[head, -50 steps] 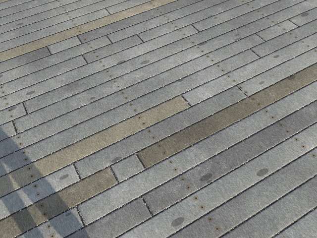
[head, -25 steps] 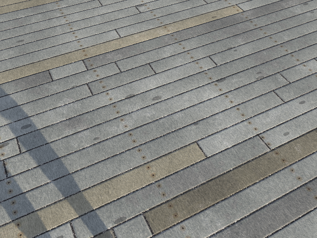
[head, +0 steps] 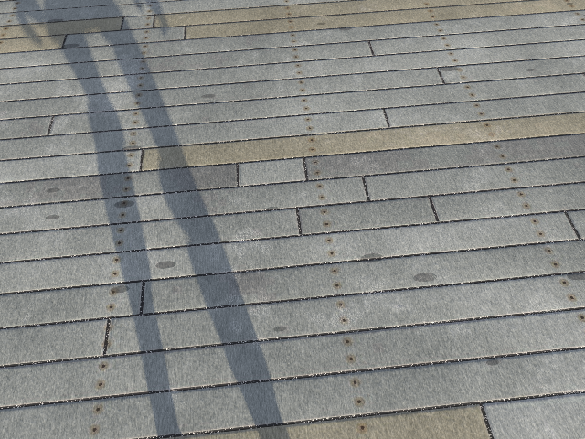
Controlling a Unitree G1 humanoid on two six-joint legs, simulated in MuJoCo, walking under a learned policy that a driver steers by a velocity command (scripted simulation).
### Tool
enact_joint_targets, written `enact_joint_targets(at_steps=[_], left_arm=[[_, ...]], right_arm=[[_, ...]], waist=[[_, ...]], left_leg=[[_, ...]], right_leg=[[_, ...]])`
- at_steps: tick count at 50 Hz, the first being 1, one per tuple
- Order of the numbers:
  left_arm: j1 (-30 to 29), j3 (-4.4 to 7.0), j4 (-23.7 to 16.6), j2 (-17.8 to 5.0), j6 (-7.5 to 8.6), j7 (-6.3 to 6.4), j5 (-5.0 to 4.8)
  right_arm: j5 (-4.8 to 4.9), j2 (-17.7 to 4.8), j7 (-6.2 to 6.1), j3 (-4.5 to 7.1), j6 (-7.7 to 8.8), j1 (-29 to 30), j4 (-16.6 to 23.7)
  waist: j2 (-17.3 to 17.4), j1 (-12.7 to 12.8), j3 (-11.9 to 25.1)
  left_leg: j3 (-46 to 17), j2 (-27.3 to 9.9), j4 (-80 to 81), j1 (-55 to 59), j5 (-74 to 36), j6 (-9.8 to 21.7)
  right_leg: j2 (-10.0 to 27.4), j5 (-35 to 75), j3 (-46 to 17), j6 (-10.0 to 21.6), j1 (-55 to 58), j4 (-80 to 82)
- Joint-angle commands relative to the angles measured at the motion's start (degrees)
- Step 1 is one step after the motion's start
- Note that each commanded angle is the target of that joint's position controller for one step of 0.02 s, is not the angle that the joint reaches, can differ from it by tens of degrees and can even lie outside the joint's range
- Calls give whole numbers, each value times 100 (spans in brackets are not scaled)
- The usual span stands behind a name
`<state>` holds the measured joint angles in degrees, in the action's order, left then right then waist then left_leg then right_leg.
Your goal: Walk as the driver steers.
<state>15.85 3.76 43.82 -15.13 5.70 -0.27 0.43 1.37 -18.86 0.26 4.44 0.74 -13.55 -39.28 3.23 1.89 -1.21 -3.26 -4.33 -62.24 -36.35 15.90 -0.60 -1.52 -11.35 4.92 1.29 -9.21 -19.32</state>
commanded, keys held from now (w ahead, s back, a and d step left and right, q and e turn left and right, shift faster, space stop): w+q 0.18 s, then w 0.82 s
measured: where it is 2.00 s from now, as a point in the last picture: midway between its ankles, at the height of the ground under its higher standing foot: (246, 227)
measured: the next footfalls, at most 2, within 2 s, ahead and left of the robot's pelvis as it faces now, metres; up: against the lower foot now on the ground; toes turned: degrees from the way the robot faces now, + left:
left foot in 0.26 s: +0.30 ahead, +0.17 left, +0.00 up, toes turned +12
right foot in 0.80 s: +0.65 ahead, +0.01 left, +0.00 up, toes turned +11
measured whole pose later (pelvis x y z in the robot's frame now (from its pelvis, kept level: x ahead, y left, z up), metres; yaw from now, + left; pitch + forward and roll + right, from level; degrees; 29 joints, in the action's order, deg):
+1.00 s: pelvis +0.57 +0.08 +0.00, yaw +13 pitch +1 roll -1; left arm 15.4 2.4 46.6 -15.4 5.0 -1.9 0.3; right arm 0.7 -17.3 0.0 3.1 3.3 -14.6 -43.7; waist 2.3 1.3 -1.3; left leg -2.0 -4.7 -62.6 -31.4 17.5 1.0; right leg -2.9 -9.3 3.0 3.4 -14.3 -22.2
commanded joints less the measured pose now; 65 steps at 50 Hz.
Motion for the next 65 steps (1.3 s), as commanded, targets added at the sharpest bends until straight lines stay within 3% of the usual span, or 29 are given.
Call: enact_joint_targets(at_steps=[1, 5, 9, 11, 13, 14, 15, 16, 17, 18, 20, 22, 25, 30, 35, 38, 39, 40, 41, 42, 43, 44, 45, 46, 50, 57, 62, 64, 65], left_arm=[[-343, 222, -307, -879, 107, 21, -4], [-169, 257, -137, -1053, 29, 54, -56], [86, 326, 45, -1265, -91, 58, -177], [161, 362, 108, -1418, -156, 72, -237], [161, 301, 149, -1356, -210, 99, -242], [289, 140, 47, -999, -167, 99, -45], [903, -88, -166, -369, -32, 5, 36], [296, 44, -93, -986, 91, -56, -197], [-238, 84, -292, -1118, 143, -75, -351], [-375, 49, -297, -1019, 170, -32, -268], [-191, 79, -192, -982, 88, 0, -116], [51, 57, -98, -825, -36, -5, -101], [-386, 12, -214, -660, -127, 22, -28], [-1268, -89, -408, -438, -41, -89, -79], [-1822, -81, -656, -547, 20, -242, -116], [-1399, -4, -592, -733, 44, -273, -94], [-788, 93, -420, -889, 48, -241, -78], [107, 211, -201, -1184, 42, -191, -41], [796, 343, -125, -1757, 22, -157, 46], [1102, 287, 21, -1473, -14, -180, -85], [794, 167, -26, -1150, -26, -167, -152], [374, 115, -104, -1000, -52, -137, -114], [25, 65, -132, -880, -61, -139, -50], [-201, 13, -167, -718, -31, -142, 10], [-306, 41, -62, -811, 66, -134, -25], [241, 105, 260, -1055, -28, -15, -122], [558, 159, 515, -1155, -192, 23, -179], [463, 192, 542, -1231, -251, 53, -185], [331, 190, 530, -1239, -282, 67, -192]], right_arm=[[-23, -115, 60, 1, 57, 113, 461], [-14, -11, 198, -63, 138, 818, 630], [3, -89, 309, -41, 128, 1283, 903], [-43, -222, 311, 37, 111, 1096, 952], [-40, -660, 224, 306, 77, -358, 581], [-37, -1120, 100, 448, 25, -1268, 385], [-25, -1589, 100, 441, 85, -1035, 430], [-36, -1040, 135, 302, 146, -1173, 500], [-73, -863, 154, 232, 209, -941, 417], [-61, -739, 151, 182, 242, -587, 404], [-179, -422, 141, 68, 284, -71, 468], [-154, -409, 131, 67, 361, 23, 409], [-136, -510, 71, 91, 424, -104, 218], [-91, -627, -10, 105, 386, -472, -66], [-32, -726, -30, 150, 293, -892, -405], [-24, -819, -76, 185, 213, -811, -484], [-34, -805, -89, 168, 179, -710, -478], [-90, -618, -111, 79, 163, -737, -428], [-152, -103, -82, -92, 255, -1405, -278], [-98, -31, -54, -138, 356, -1423, -367], [50, -582, -12, -2, 433, -884, -249], [106, -620, 1, -5, 470, -369, -88], [23, -568, -7, -11, 470, -115, -31], [-53, -533, -24, 24, 426, -152, -60], [-97, -208, -57, -27, 256, -386, -167], [-86, 44, 45, -138, 379, 969, 132], [-43, -86, 188, -116, 446, 1464, 359], [-58, -234, 209, -58, 464, 1164, 303], [-81, -368, 192, 24, 470, 646, 159]], waist=[[-697, -97, -20], [-614, 170, -159], [-661, 229, -302], [-795, 5, -66], [-681, -847, 740], [49, -1146, 1374], [1254, -424, 2094], [434, -919, 2299], [333, -919, 1392], [-44, -689, 918], [-2, -263, 529], [44, -91, 481], [-109, -144, 163], [-42, -499, -99], [30, -642, -304], [203, -334, -31], [174, 20, 365], [22, 397, 1087], [-1092, 302, 2088], [-1918, 414, 2590], [-1344, 495, 1751], [-980, 400, 1045], [-660, 224, 498], [-715, 14, 310], [-790, -275, 141], [-620, 186, -140], [-693, 245, -272], [-789, 10, -84], [-786, -317, 231]], left_leg=[[-192, -292, 597, -534, -769, -66], [185, -145, 1877, -186, -1742, 52], [458, 6, 2494, -118, -1281, 313], [715, 357, 2650, 540, -637, 554], [868, 807, 3166, 2744, -976, 909], [-498, -140, 3071, 4591, -1273, 1241], [-3706, -1542, 3819, 5945, -99, 2268], [-3999, -1636, 4321, 5874, 377, 2173], [-3070, -1437, 4389, 5221, -53, 1923], [-2392, -1193, 4417, 4397, -630, 1731], [-1638, -885, 4716, 3201, -1602, 1618], [-1301, -835, 4998, 2765, -1992, 1721], [-788, -697, 5277, 2606, -2227, 1656], [-225, -453, 5383, 2716, -1766, 1315], [-432, -878, 5021, 3634, -1833, 1226], [-437, -941, 4397, 4024, -3186, 1030], [-248, -722, 3656, 3951, -4097, 904], [-5, -419, 2445, 3329, -3843, 712], [272, 320, 193, 1166, -1752, 291], [-219, 906, -984, -61, 1667, 146], [-495, 513, -1431, -713, 1542, 228], [-265, 206, -1285, -839, 1045, 292], [-130, -20, -885, -694, 626, 288], [-171, -215, -504, -334, 322, 277], [-53, -353, 183, 66, -215, 67], [258, -130, 2572, 164, -2154, -45], [199, 6, 3239, 26, -1669, 189], [309, 150, 3371, 522, -1243, 350], [493, 329, 3533, 1293, -1225, 479]], right_leg=[[1632, 1308, -880, 1005, 338, 1072], [1513, 1550, -133, 790, 506, 1049], [1741, 2127, 168, 624, 1144, 763], [1781, 3877, 314, 549, 1314, 111], [1519, 4694, 636, 313, 744, -1744], [1267, 2481, 689, 79, -746, -3523], [183, -2293, -1, -208, -2825, -5353], [321, -2215, -924, -153, -3284, -5857], [528, -1751, -837, -75, -3679, -5805], [781, -1248, -806, -38, -3524, -5381], [1040, -706, -848, -81, -2831, -4872], [1074, -558, -815, -216, -2535, -4532], [1065, 242, -765, -397, -2871, -3720], [776, 1861, -581, -353, -2627, -1876], [592, 1484, -628, -78, -2838, -1109], [358, 796, -448, 182, -2165, -921], [158, 834, -246, 334, -1276, -788], [449, 1115, -497, 584, 230, -1023], [1918, 746, -2720, 1437, 2640, -1133], [2425, -436, -4730, 1860, 3327, -84], [2262, -1322, -4266, 1539, 2792, 162], [2063, -1271, -3513, 1324, 1950, 280], [1852, -759, -2957, 1257, 1062, 478], [1659, -268, -2576, 1185, 484, 634], [1442, 821, -1730, 1305, -239, 1116], [1165, 1227, -852, 1029, 85, 1230], [1593, 1480, -1026, 922, 1029, 793], [1646, 2336, -1021, 803, 1259, 363], [1486, 3226, -853, 690, 1212, -258]])
Velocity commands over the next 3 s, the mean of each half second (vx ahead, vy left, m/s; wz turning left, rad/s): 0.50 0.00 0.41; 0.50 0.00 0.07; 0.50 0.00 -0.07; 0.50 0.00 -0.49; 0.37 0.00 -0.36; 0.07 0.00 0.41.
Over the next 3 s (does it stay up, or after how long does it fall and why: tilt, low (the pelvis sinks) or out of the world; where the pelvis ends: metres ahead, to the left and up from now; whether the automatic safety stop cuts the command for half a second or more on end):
stays up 1.41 0.15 0.00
